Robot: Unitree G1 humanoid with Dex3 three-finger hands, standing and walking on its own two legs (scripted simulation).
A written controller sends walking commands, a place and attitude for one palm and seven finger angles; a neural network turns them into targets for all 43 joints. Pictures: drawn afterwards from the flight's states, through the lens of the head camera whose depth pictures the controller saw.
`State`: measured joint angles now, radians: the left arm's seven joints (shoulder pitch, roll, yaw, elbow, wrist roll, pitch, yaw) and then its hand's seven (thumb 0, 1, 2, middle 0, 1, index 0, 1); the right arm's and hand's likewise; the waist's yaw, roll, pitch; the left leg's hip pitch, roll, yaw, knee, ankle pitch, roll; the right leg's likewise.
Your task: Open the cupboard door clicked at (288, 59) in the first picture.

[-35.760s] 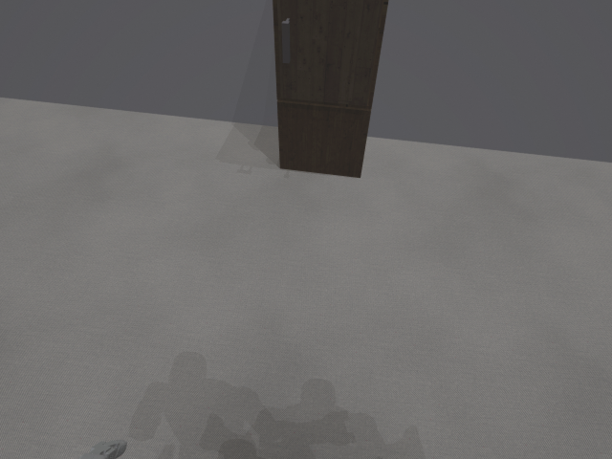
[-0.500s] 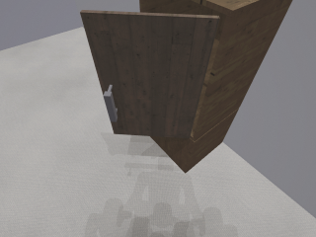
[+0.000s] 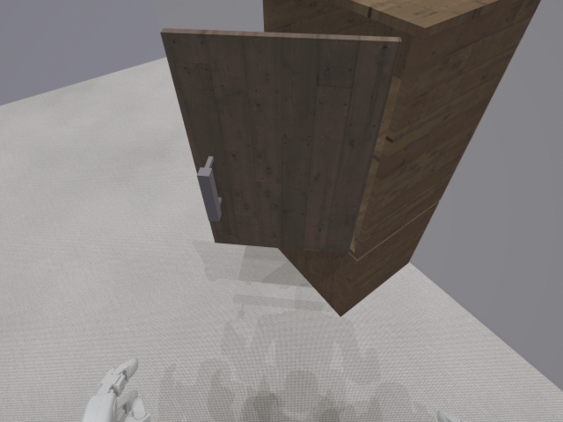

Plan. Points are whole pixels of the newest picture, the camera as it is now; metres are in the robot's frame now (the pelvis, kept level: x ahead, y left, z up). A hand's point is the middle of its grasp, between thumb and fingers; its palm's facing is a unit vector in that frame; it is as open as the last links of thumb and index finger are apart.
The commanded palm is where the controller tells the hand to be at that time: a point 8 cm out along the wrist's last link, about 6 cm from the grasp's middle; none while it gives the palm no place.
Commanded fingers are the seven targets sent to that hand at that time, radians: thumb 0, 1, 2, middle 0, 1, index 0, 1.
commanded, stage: raise the hand with hooked fingers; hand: left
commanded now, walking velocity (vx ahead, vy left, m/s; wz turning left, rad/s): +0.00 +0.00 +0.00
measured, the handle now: (212, 189) +0.61 +0.20 -0.08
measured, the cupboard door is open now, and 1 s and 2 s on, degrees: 47 47 47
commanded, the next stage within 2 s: move the hooked fingers beside the handle in 1.98 s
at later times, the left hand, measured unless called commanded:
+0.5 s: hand (145, 409) +0.15 +0.20 -0.06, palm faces -0.06 -1.00 -0.07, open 9.8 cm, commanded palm +0.14 +0.27 -0.07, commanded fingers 0.00 0.15 0.58 -0.25 -0.78 -0.25 -0.78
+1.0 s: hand (114, 384) +0.18 +0.26 -0.07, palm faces -0.09 -0.99 -0.05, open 12.7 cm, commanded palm +0.17 +0.32 -0.07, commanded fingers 0.00 -0.43 0.33 -0.29 -1.15 -0.29 -1.15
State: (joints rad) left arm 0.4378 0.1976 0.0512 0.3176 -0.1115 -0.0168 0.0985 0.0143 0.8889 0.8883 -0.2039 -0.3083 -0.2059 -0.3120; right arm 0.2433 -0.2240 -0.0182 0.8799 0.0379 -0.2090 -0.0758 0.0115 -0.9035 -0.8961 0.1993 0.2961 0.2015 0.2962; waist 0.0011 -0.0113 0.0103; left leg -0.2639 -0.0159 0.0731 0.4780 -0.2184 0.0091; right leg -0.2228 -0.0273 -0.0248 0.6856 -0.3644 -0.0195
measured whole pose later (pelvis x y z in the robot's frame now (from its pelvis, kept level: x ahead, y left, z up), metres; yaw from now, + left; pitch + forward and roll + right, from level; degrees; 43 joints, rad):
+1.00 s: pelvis -0.07 +0.04 -0.11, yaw -1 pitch +18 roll -5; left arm 0.20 0.33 0.29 0.17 -0.32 -0.43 -0.44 0.00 -0.21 0.42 -0.28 -1.01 -0.28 -1.01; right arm 0.22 -0.26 0.01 0.54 0.02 -0.22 -0.05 0.02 -0.90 -0.90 0.20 0.30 0.20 0.30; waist -0.01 0.02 -0.15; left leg -1.14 0.03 0.01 1.27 -0.44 0.06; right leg -0.97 0.02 -0.06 1.24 -0.58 0.01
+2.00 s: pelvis -0.06 +0.01 -0.12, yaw -2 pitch +19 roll -4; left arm 0.03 0.41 0.42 0.37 -0.39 -0.38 -0.56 -0.02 -0.50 0.30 -0.30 -1.20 -0.30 -1.20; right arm 0.25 -0.28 0.03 0.53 0.04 -0.17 -0.06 0.01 -0.90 -0.90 0.20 0.30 0.20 0.30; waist 0.00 0.04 -0.18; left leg -1.18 0.06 -0.02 1.31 -0.47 0.02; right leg -1.01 0.06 -0.08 1.28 -0.61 -0.02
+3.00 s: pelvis -0.06 +0.02 -0.14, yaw -4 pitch +25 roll -5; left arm -0.73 0.61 0.50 1.06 -0.18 -0.41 -0.48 -0.02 -0.50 0.30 -0.30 -1.20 -0.30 -1.20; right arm 0.30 -0.29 0.04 0.63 0.02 -0.03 -0.05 0.01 -0.90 -0.90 0.20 0.30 0.21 0.30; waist -0.11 0.04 -0.16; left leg -1.34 0.08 -0.02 1.38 -0.49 0.03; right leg -1.17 0.07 -0.07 1.35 -0.62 -0.02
